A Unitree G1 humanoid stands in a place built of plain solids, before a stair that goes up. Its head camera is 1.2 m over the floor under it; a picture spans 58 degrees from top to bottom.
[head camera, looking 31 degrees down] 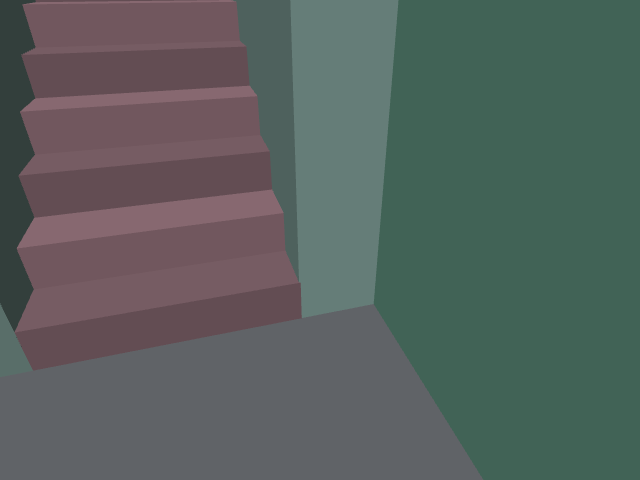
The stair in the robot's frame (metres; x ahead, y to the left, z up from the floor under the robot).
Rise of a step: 0.18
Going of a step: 0.25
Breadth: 1.00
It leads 16 degrees to the left of straight ahead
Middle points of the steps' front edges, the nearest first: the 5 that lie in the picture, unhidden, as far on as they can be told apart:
1.23 0.56 0.18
1.46 0.63 0.37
1.70 0.70 0.55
1.94 0.77 0.74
2.18 0.84 0.92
